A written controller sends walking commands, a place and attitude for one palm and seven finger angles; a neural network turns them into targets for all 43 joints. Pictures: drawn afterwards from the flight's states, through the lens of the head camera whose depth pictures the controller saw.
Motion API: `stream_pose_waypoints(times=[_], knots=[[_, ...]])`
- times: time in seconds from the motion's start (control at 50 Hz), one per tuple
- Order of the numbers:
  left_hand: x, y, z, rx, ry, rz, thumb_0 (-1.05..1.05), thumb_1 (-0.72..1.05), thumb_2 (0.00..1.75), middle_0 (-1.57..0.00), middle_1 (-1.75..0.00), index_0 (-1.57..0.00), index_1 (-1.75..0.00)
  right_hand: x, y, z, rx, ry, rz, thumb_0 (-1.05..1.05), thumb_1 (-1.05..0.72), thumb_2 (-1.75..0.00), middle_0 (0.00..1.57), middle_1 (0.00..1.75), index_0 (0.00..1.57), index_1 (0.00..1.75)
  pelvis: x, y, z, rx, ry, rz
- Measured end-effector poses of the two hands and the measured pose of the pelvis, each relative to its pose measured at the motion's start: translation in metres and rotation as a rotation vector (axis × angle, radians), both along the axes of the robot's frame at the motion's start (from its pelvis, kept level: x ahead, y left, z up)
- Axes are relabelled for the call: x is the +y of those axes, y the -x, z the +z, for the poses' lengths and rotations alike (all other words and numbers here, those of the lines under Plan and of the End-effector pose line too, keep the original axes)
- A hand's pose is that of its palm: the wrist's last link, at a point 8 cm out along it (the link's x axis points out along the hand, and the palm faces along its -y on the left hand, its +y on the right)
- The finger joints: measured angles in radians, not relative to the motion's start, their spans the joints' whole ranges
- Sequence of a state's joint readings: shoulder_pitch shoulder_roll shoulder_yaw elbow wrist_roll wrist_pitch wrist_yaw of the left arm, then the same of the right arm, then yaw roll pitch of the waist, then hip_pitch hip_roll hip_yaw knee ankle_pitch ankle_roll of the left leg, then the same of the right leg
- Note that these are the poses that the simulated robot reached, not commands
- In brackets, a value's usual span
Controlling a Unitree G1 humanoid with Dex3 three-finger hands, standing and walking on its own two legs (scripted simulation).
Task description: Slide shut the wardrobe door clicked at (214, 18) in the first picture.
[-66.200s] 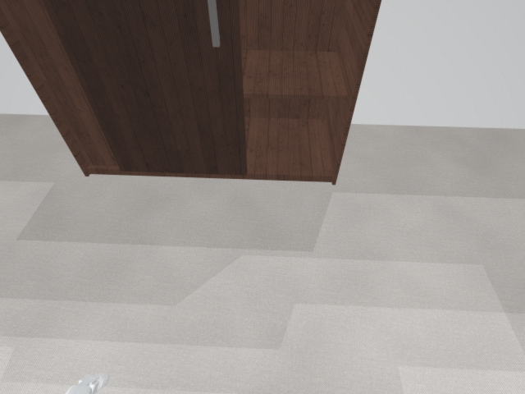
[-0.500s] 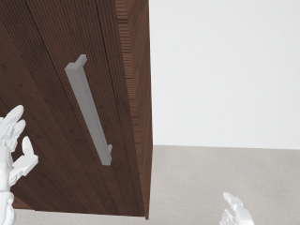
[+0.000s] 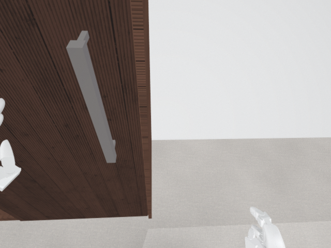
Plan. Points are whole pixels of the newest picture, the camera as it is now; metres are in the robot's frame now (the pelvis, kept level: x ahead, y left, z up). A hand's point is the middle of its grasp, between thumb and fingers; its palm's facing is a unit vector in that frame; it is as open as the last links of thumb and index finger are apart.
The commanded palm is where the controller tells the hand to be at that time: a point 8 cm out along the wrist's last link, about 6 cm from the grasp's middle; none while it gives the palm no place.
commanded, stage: step back with the hand held close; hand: left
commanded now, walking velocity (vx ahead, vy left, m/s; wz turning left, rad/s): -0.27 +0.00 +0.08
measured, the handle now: (100, 111) +0.36 +0.18 +0.15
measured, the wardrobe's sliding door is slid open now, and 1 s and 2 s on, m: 0.00 0.00 0.00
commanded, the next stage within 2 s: stop stepping back and stand still in 0.68 s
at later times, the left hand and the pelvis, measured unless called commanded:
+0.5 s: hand out of the picture +0.13 +0.29 +0.18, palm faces +0.52 -0.72 -0.46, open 7.4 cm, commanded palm +0.07 +0.31 +0.18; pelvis -0.06 +0.00 -0.01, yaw +1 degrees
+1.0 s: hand out of the picture +0.01 +0.32 +0.14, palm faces +0.58 -0.75 -0.31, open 7.4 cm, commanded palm -0.06 +0.32 +0.18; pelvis -0.19 +0.01 +0.00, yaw +3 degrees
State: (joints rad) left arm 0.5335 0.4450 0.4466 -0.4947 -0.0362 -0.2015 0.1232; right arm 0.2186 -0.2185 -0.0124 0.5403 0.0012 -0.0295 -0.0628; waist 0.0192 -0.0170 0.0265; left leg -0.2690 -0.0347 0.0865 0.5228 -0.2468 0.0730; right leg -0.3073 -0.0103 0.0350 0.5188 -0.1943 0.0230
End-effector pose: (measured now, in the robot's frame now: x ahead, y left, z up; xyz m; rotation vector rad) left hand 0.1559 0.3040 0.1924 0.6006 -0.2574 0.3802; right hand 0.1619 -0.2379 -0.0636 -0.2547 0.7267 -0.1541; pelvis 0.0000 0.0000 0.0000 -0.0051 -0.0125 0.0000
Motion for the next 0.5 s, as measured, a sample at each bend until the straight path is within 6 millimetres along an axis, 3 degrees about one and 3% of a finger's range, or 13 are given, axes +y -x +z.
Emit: stream_pose_waypoints(times=[0.12, 0.24, 0.38, 0.44, 0.5], knots=[[0.004, 0.028, -0.009, -0.041, 0.034, 0.064, 0.01, 0.89, 0.9, -0.21, -0.3, -0.21, -0.3, 0.012, 0.012, -0.011, -0.03, -0.031, 0.044, 0.01, -0.9, -0.9, 0.2, 0.3, 0.2, 0.3, 0.0, 0.019, -0.008, -0.015, 0.005, 0.014], [-0.001, 0.043, -0.02, -0.06, 0.094, 0.046, 0.01, 0.89, 0.9, -0.21, -0.3, -0.21, -0.3, 0.016, 0.035, -0.015, 0.007, -0.013, 0.073, 0.01, -0.9, -0.9, 0.2, 0.3, 0.2, 0.3, 0.002, 0.039, -0.009, 0.001, 0.016, 0.031], [0.009, 0.059, -0.006, -0.107, -0.007, 0.006, 0.01, 0.88, 0.9, -0.22, -0.3, -0.21, -0.3, 0.016, 0.062, -0.013, 0.025, 0.023, 0.049, 0.01, -0.9, -0.9, 0.2, 0.3, 0.2, 0.3, 0.006, 0.055, -0.011, -0.003, 0.048, 0.055], [0.018, 0.068, 0.004, -0.128, -0.04, 0.04, 0.01, 0.88, 0.9, -0.22, -0.3, -0.21, -0.3, 0.018, 0.069, -0.012, 0.033, 0.014, 0.047, 0.01, -0.9, -0.9, 0.2, 0.3, 0.2, 0.3, 0.006, 0.056, -0.007, 0.026, 0.065, 0.052], [0.019, 0.074, 0.003, -0.127, -0.032, 0.056, 0.01, 0.89, 0.9, -0.21, -0.3, -0.21, -0.3, 0.018, 0.072, -0.013, 0.036, 0.005, 0.063, 0.01, -0.9, -0.9, 0.2, 0.3, 0.2, 0.3, 0.002, 0.063, -0.007, 0.069, 0.057, 0.024]])
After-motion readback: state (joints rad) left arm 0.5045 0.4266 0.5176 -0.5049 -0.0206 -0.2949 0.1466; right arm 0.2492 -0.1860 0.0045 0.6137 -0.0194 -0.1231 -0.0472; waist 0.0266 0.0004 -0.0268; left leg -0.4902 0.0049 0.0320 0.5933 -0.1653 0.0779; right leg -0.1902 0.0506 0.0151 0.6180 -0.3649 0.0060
